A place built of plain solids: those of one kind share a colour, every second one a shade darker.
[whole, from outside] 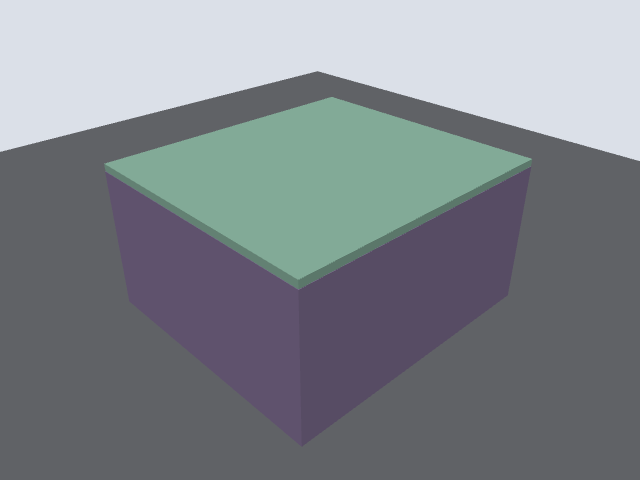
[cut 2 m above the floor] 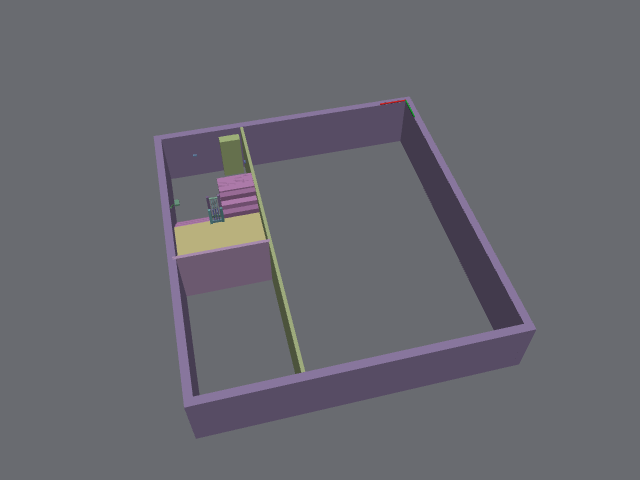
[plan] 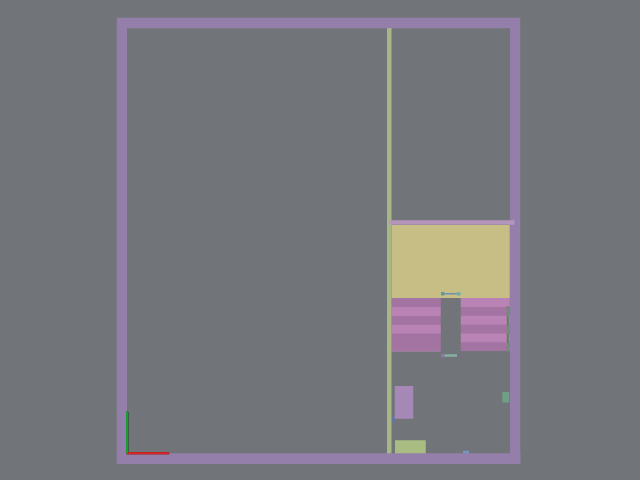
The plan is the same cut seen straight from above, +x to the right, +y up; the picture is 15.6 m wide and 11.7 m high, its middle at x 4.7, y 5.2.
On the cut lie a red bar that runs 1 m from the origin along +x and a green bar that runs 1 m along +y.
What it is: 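A small block of dwellings, 9.3 m wide and 10.4 m deep inside, its common dog-leg stair of 14 risers of 194 mm a storey on goings of 215 mm, 1.20 m wide flights and a well of 0.48 m; the dwelling on the first floor; a hall, a living room, a bedroom, a kitchen, the bathroom shut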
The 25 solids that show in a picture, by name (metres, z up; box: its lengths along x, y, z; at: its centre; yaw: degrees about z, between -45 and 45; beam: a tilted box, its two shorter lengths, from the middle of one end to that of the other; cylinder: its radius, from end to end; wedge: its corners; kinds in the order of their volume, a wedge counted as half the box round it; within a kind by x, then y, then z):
{
 "wall_1": {"box": [0.26, 10.88, 5.48], "at": [-0.13, 5.18, 2.69]},
 "wall_2": {"box": [9.84, 0.26, 5.48], "at": [4.66, -0.13, 2.69]},
 "wall_3": {"box": [9.84, 0.26, 5.48], "at": [4.66, 10.49, 2.69]},
 "wall_4": {"box": [0.26, 10.88, 5.48], "at": [9.46, 5.18, 2.69]},
 "roof_slab_1": {"box": [9.82, 10.86, 0.44], "at": [4.66, 5.18, 5.49]},
 "piece_1": {"box": [1.2, 0.22, 2.57], "at": [7.05, 2.59, 1.24]},
 "piece_2": {"box": [1.2, 0.42, 2.38], "at": [7.05, 2.71, 1.14]},
 "piece_3": {"box": [1.2, 0.65, 2.18], "at": [7.05, 2.81, 1.04]},
 "piece_4": {"box": [1.2, 0.65, 1.99], "at": [7.05, 3.03, 0.94]},
 "piece_5": {"box": [1.2, 0.65, 1.8], "at": [7.05, 3.24, 0.85]},
 "piece_6": {"box": [1.2, 0.65, 1.6], "at": [7.05, 3.46, 0.75]},
 "piece_7": {"box": [1.2, 0.65, 0.24], "at": [8.73, 2.82, 0.07]},
 "piece_8": {"box": [1.2, 0.65, 0.44], "at": [8.73, 3.03, 0.17]},
 "piece_9": {"box": [1.2, 0.65, 0.63], "at": [8.73, 3.25, 0.27]},
 "piece_10": {"box": [1.2, 0.65, 0.83], "at": [8.73, 3.46, 0.36]},
 "piece_11": {"box": [1.2, 0.65, 1.02], "at": [8.73, 3.68, 0.46]},
 "piece_12": {"box": [1.2, 0.52, 1.21], "at": [8.73, 3.83, 0.56]},
 "half_1": {"box": [2.88, 1.79, 1.41], "at": [7.89, 4.68, 0.65]},
 "core_wall_low_1": {"box": [0.11, 10.36, 2.61], "at": [6.39, 5.18, 1.25]},
 "core_wall_back_1": {"box": [3.05, 0.11, 5.32], "at": [7.92, 5.63, 2.61]},
 "hung_more_letter_boxes_1": {"box": [0.75, 0.32, 1.75], "at": [6.9, 0.16, 0.83]},
 "laid_doormat_1": {"box": [0.45, 0.8, 0.05], "at": [6.75, 1.24, -0.02]},
 "guard_newel_1": {"box": [0.09, 0.09, 1.15], "at": [7.69, 3.89, 1.88]},
 "guard_newel_2": {"box": [0.09, 0.09, 1.15], "at": [8.08, 3.89, 1.88]},
 "parcel_1": {"box": [0.18, 0.26, 0.14], "at": [9.23, 1.37, 0.02]}
}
